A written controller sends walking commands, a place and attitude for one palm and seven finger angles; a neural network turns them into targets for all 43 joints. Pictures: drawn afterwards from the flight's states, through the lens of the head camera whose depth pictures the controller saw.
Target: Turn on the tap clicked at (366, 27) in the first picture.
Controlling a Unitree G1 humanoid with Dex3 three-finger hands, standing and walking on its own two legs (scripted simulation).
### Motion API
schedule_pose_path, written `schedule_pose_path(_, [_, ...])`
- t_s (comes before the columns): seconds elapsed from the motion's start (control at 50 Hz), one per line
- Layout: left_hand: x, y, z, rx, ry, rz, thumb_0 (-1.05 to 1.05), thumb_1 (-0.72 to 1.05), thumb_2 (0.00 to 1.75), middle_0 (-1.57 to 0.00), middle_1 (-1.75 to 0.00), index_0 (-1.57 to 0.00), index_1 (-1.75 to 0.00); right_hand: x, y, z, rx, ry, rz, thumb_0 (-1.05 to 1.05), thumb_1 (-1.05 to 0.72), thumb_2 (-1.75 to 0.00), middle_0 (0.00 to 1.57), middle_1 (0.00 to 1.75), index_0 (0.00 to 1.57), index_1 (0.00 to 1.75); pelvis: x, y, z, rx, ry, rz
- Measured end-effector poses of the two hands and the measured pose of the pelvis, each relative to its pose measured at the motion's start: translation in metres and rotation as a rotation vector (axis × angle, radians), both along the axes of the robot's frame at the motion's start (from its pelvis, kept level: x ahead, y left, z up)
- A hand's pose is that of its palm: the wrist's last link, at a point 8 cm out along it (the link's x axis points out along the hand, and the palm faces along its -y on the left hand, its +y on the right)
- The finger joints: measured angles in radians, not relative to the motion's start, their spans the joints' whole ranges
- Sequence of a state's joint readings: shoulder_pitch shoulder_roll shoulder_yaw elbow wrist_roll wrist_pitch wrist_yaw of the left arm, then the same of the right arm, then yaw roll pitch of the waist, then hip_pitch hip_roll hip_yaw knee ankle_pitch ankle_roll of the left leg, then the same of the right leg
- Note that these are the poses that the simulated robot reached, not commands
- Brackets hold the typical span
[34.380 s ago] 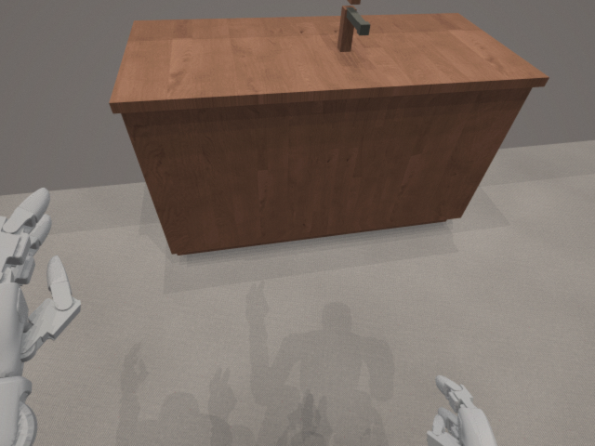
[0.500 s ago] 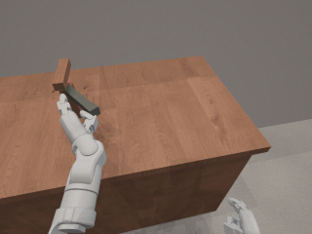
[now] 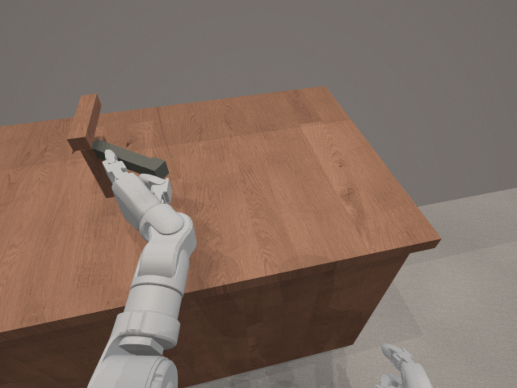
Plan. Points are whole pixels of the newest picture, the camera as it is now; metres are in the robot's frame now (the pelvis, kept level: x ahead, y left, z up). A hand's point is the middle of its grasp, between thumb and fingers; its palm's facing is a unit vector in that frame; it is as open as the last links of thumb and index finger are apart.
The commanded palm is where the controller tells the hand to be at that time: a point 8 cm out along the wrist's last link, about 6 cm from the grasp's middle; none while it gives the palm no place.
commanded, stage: push the lever round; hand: left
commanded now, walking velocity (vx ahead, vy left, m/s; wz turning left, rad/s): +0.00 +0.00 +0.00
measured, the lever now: (156, 170) +0.43 +0.21 +0.12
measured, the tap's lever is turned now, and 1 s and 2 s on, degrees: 51 74 74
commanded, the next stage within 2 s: lift the hand up off the lever in 0.72 s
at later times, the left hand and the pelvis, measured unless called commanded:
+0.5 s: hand (176, 172) +0.42 +0.17 +0.12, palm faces +0.78 -0.61 -0.11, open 7.9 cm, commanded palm +0.37 +0.18 +0.12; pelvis +0.00 -0.01 +0.00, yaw +0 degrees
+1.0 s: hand (182, 162) +0.44 +0.17 +0.12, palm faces +0.78 -0.62 -0.11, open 7.8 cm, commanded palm +0.39 +0.18 +0.13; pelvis +0.00 -0.01 -0.01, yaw +0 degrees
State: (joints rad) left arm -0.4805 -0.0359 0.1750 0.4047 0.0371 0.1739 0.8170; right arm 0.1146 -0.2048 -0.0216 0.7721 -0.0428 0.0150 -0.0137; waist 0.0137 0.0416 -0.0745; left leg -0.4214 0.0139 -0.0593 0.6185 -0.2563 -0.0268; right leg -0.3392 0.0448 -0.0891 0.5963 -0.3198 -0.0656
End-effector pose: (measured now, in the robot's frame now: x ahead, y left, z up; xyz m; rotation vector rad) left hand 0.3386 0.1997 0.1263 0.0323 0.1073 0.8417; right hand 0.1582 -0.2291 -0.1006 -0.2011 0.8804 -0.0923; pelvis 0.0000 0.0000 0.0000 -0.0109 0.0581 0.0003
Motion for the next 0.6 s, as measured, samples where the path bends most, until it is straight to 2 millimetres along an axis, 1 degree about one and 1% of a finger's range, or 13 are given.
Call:
schedule_pose_path(0.3, [0.020, -0.010, 0.002, -0.002, 0.042, 0.063, 0.02, 0.91, 0.90, -0.15, -0.15, -0.15, -0.15, 0.001, -0.009, -0.005, 0.008, 0.019, 0.008, 0.01, -0.90, -0.90, 0.20, 0.30, 0.20, 0.30, 0.003, -0.010, -0.002, 0.003, 0.034, 0.005])
schedule_pose_path(0.48, [0.028, -0.011, 0.003, 0.009, 0.048, 0.073, 0.02, 0.90, 0.90, -0.15, -0.15, -0.14, -0.15, -0.009, -0.016, -0.010, 0.005, 0.047, -0.006, 0.01, -0.90, -0.90, 0.20, 0.30, 0.20, 0.30, 0.003, -0.013, -0.003, 0.005, 0.046, 0.006])
schedule_pose_path(0.6, [0.038, -0.013, 0.004, 0.012, 0.054, 0.071, 0.02, 0.90, 0.90, -0.15, -0.15, -0.14, -0.15, -0.018, -0.020, -0.012, -0.005, 0.069, -0.020, 0.01, -0.90, -0.90, 0.20, 0.30, 0.20, 0.30, 0.002, -0.014, -0.004, 0.003, 0.059, 0.007])
